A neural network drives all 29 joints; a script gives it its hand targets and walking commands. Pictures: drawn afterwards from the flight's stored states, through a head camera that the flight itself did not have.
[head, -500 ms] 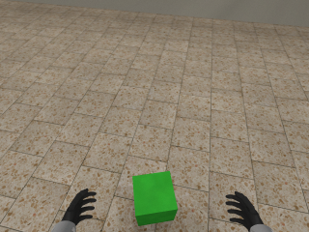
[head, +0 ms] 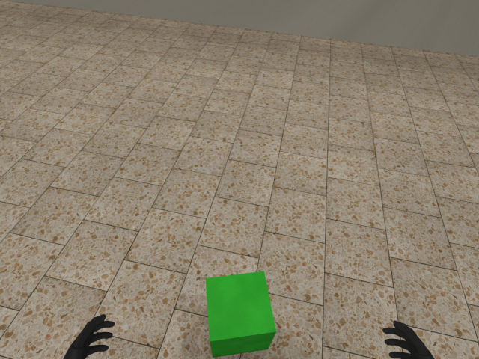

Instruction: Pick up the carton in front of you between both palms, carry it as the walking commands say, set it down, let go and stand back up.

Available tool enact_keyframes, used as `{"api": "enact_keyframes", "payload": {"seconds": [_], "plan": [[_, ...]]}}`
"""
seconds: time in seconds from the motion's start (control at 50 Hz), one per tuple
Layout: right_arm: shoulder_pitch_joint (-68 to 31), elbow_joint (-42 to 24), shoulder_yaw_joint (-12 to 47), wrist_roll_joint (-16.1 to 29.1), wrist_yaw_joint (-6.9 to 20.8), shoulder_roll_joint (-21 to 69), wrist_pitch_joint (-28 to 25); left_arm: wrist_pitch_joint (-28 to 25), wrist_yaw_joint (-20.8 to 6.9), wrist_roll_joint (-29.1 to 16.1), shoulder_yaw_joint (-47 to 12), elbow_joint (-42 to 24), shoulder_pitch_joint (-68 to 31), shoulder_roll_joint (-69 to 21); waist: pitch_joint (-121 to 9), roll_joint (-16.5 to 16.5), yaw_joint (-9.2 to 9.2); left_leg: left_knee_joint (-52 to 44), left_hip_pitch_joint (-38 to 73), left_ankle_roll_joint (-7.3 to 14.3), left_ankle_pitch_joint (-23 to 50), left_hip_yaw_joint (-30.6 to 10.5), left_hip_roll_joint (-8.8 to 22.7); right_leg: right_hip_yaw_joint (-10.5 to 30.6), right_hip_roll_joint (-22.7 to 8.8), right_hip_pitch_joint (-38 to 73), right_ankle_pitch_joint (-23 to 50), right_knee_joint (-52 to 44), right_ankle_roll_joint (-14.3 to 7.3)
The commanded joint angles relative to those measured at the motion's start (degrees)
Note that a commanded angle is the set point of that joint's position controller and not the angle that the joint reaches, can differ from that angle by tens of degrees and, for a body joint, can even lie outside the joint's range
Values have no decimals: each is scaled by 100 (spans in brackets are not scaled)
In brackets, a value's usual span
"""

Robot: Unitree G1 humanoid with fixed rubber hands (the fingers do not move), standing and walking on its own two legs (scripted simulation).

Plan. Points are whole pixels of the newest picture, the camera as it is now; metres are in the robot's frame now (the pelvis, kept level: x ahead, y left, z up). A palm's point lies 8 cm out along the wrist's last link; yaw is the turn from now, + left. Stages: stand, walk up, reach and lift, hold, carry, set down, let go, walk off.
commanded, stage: stand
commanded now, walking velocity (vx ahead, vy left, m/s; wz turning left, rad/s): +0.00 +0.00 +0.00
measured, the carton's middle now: (238, 315) +0.38 +0.00 -0.65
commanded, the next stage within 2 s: none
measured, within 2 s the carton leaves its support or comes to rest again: neither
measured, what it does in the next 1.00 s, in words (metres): stands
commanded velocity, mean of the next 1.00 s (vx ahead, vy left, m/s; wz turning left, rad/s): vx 0.00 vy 0.00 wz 0.00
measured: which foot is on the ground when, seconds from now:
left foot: down 0.00-1.00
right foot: down 0.00-1.00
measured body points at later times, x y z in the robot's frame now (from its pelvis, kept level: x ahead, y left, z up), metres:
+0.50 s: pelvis +0.00 +0.01 +0.01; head +0.00 +0.02 +0.46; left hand +0.13 +0.31 -0.11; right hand +0.13 -0.29 -0.09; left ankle -0.02 +0.11 -0.74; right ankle -0.03 -0.12 -0.74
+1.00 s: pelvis -0.01 +0.01 +0.01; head -0.02 +0.02 +0.46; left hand +0.09 +0.31 -0.11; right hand +0.09 -0.30 -0.10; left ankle -0.02 +0.11 -0.74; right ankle -0.03 -0.12 -0.74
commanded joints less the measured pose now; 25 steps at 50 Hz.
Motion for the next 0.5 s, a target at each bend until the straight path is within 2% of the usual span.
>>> {"api": "enact_keyframes", "payload": {"seconds": [0.0,0.24,0.48], "plan": [[-253,-268,-166,9,-48,-768,-140,-183,39,-7,135,-235,-259,682,-458,280,-9,-440,134,-57,1765,-437,564,341,-468,194,1471,-304,21],[-329,296,-106,49,-97,-993,-186,-258,78,-32,72,447,-243,856,-331,176,-12,-579,374,-18,2284,-508,634,380,-566,332,1817,-429,8],[-470,758,-40,75,-95,-1069,-210,-267,75,-51,31,893,-334,952,-201,138,-4,-859,442,-2,1998,-544,668,450,-645,429,1609,-672,-10]]}}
